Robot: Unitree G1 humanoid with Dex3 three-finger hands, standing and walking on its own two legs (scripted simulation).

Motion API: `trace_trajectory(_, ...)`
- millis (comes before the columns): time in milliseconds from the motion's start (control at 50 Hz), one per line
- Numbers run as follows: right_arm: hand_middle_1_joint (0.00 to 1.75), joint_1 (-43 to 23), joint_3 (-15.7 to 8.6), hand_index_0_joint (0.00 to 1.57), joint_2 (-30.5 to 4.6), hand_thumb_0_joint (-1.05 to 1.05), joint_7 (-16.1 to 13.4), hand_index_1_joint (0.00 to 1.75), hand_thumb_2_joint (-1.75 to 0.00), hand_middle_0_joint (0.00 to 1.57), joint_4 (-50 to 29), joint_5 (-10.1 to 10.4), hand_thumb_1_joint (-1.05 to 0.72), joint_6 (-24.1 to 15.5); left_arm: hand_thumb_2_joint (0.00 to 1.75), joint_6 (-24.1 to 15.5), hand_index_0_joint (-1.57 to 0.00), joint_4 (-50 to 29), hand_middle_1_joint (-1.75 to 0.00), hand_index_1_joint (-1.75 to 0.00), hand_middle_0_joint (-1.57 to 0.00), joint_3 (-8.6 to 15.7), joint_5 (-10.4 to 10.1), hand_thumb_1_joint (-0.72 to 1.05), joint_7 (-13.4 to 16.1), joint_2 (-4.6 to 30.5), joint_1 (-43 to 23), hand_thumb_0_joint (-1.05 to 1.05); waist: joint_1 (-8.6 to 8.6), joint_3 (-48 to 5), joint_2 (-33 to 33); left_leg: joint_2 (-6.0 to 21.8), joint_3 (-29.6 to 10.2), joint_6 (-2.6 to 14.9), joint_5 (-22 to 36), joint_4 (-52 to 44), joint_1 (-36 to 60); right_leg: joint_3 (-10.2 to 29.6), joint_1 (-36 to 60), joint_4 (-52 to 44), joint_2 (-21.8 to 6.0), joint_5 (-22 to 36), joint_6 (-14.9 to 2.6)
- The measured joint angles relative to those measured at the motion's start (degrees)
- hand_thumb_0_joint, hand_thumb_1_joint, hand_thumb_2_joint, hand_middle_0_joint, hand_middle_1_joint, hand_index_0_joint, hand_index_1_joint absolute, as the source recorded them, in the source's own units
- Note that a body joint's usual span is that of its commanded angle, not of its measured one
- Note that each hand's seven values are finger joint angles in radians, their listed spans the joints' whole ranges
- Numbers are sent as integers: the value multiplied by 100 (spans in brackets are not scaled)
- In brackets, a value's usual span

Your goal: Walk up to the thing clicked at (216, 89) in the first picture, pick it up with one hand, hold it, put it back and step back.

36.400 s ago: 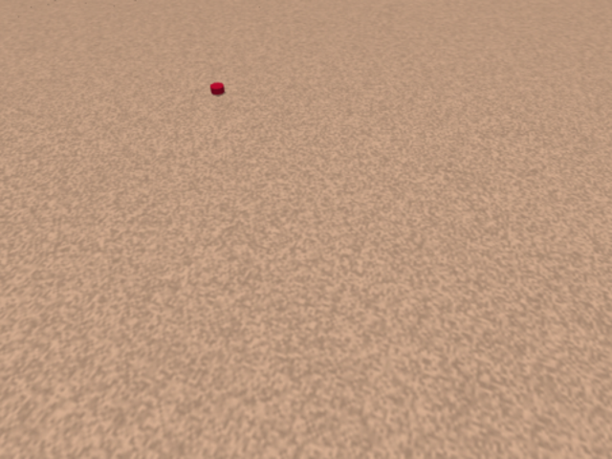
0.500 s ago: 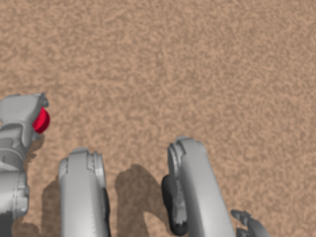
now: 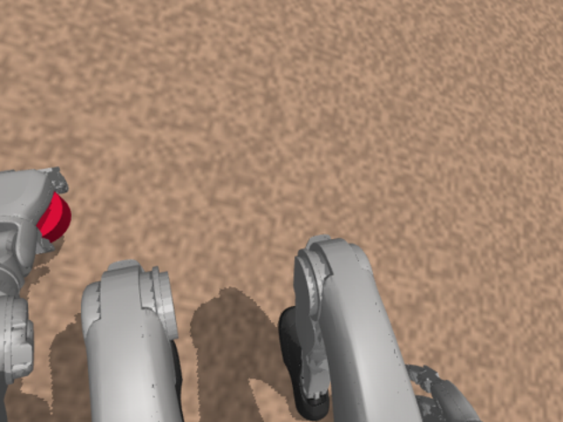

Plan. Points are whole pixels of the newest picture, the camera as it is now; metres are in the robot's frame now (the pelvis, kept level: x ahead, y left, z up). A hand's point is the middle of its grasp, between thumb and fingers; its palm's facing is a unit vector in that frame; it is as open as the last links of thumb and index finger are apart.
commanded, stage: rest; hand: left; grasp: from above
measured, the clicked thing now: (34, 215) +0.41 +0.31 -0.21
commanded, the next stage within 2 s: open in 1.28 s
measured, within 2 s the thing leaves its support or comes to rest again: rests again in 1.08 s
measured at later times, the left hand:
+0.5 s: hand (50, 219) +0.41 +0.30 -0.24, palm faces -0.46 -0.14 -0.88, open 10.2 cm
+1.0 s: hand (64, 219) +0.42 +0.29 -0.27, palm faces -0.43 -0.13 -0.89, open 10.1 cm
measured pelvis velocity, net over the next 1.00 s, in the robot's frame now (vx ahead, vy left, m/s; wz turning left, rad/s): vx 0.01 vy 0.01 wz -0.09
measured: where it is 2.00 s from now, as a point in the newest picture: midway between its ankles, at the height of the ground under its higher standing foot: (239, 396)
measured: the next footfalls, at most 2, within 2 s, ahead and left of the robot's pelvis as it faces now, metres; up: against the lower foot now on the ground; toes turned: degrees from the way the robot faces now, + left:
none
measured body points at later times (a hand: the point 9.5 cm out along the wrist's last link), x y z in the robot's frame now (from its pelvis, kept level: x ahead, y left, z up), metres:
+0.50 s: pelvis +0.01 +0.00 -0.03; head +0.25 +0.08 +0.34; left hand +0.43 +0.31 -0.19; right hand +0.06 -0.27 -0.13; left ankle +0.08 +0.14 -0.29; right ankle +0.10 -0.12 -0.29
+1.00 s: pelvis +0.01 +0.01 -0.03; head +0.26 +0.11 +0.33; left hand +0.44 +0.30 -0.22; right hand +0.07 -0.26 -0.11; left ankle +0.08 +0.14 -0.29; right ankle +0.10 -0.12 -0.29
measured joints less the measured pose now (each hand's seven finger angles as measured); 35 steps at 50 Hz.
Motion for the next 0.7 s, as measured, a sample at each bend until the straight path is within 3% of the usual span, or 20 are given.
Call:
trace_trajectory(200, 30, -103, 62, 20, -14, 1, 125, 30, -90, 21, 47, -187, -90, -95, 54, 9, -68, 89, -60, -62, -57, 253, 125, -5, 400, 148, 106, -1, -132, 161, -92, -19, -107, -40, -74, 291, -150, -66, -136, 243, 27, -46, 9)
trace_trajectory(340, 30, -187, 229, 20, -44, 1, 255, 30, -90, 21, 27, -369, -90, -205, 54, 30, -68, 502, -60, -62, -57, 341, 97, -5, 495, 345, -80, -1, -243, 327, -111, -23, -207, -57, -99, 474, -220, -133, -199, 371, 62, -30, 20)
trace_trajectory(420, 30, -197, 313, 20, -53, 1, 315, 30, -89, 21, 13, -459, -89, -238, 53, -41, -68, 594, -60, -62, -57, 547, 118, -5, 570, 460, -46, -1, -297, 415, -128, -14, -275, -64, -136, 584, -237, -180, -210, 431, 94, -28, 37)
trace_trajectory(600, 30, -165, 485, 20, -88, 1, 434, 30, -89, 21, 69, -649, -89, -326, 52, -166, -68, 796, -60, -62, -57, 662, 201, -4, 748, 695, 37, -1, -395, 570, -238, -24, -412, -77, -185, 796, -256, -273, -196, 547, 137, -26, 66)
trace_trajectory(700, 30, -173, 569, 20, -108, 1, 512, 30, -89, 21, 116, -738, -89, -413, 52, -186, -69, 914, -60, -62, -57, 562, 239, -4, 874, 762, 37, -1, -442, 611, -303, -32, -456, -64, -205, 879, -259, -301, -169, 587, 152, -35, 91)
